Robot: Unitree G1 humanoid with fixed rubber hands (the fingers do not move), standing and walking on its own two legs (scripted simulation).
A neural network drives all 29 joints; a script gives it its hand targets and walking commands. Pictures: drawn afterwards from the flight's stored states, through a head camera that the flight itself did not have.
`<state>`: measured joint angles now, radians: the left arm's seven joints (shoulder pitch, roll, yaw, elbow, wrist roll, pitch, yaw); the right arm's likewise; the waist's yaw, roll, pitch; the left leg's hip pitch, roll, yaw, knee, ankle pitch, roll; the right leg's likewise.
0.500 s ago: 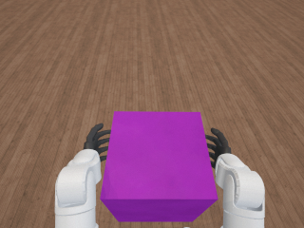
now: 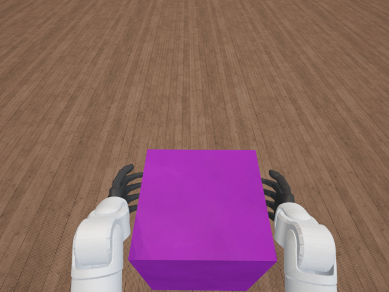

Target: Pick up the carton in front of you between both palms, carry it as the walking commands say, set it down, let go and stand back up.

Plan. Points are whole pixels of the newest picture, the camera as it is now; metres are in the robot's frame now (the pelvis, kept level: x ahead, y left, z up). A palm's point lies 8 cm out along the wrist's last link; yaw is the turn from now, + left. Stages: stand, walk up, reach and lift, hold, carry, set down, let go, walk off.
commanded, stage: carry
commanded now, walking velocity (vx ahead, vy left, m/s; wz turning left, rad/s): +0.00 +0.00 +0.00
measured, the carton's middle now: (200, 224) +0.26 +0.00 +0.01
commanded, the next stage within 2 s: hold in 1.62 s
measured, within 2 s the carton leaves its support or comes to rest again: neither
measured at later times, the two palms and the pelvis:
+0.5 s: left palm (125, 190) +0.31 +0.16 +0.06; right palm (270, 201) +0.30 -0.14 +0.05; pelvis +0.04 +0.02 -0.01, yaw -1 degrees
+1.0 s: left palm (126, 202) +0.29 +0.16 +0.04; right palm (269, 212) +0.28 -0.14 +0.03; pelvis +0.00 +0.01 +0.00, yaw -1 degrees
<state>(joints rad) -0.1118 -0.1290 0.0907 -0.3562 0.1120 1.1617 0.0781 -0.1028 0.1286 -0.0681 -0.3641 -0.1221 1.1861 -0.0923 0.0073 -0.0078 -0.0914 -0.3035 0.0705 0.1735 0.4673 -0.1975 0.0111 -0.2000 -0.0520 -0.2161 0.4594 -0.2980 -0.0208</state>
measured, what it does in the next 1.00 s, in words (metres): stands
